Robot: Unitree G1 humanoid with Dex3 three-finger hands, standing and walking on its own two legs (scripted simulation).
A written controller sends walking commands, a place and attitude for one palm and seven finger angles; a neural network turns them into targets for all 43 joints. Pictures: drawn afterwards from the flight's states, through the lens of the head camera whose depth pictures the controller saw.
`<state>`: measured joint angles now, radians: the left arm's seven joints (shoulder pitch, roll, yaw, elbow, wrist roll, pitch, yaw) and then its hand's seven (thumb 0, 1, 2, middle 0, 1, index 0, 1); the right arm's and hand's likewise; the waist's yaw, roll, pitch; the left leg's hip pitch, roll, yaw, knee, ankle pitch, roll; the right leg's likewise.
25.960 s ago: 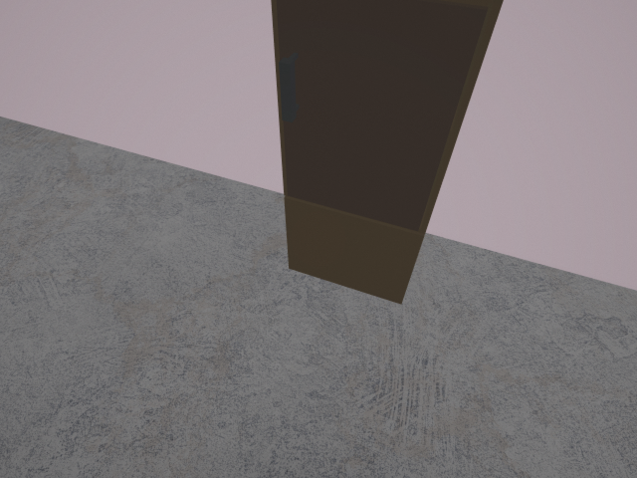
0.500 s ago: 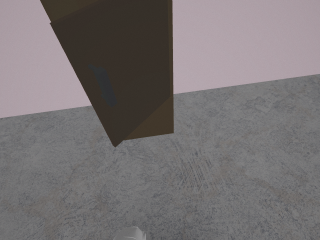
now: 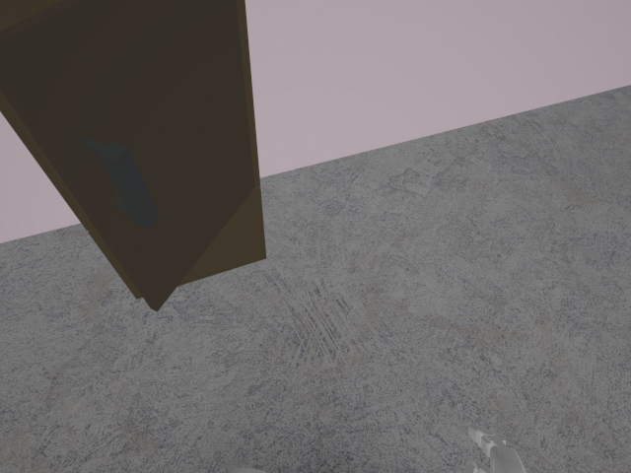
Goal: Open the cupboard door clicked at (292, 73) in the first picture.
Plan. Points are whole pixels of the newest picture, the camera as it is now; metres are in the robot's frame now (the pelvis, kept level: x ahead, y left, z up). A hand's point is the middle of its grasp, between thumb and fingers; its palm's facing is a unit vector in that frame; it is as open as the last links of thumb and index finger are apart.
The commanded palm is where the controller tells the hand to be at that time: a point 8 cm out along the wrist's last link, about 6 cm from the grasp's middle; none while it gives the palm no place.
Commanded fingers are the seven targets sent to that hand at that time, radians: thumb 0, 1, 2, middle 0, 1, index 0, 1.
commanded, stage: walk to a spot facing it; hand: left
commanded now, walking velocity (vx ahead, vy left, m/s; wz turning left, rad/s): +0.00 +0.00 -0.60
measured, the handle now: (119, 183) +0.45 +0.34 +0.05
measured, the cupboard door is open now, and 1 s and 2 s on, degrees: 42 42 42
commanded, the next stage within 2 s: none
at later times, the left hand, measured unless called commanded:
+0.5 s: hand (233, 437) +0.17 +0.13 -0.15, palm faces -0.36 -0.89 -0.28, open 7.3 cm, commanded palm none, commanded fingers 0.00 0.90 0.90 -0.20 -0.30 -0.20 -0.30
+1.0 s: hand (290, 409) +0.22 +0.06 -0.15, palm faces -0.63 -0.75 -0.20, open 7.3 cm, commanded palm none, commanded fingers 0.00 0.90 0.90 -0.20 -0.30 -0.20 -0.30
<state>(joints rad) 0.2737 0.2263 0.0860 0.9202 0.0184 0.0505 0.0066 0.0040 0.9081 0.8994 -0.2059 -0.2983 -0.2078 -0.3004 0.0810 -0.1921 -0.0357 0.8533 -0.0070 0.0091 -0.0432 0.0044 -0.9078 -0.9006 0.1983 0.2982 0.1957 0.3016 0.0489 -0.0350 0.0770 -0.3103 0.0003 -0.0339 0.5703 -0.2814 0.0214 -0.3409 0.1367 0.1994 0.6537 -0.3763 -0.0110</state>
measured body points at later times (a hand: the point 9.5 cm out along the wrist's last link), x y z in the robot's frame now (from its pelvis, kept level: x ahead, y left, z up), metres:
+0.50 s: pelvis -0.01 -0.02 +0.00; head +0.04 -0.05 +0.45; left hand +0.19 +0.18 -0.13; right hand -0.09 -0.28 -0.15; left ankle +0.01 +0.12 -0.67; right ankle -0.06 -0.13 -0.73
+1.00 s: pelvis +0.02 -0.04 +0.01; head +0.05 -0.07 +0.46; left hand +0.25 +0.10 -0.13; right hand -0.14 -0.22 -0.14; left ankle +0.08 +0.09 -0.73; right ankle -0.03 -0.16 -0.70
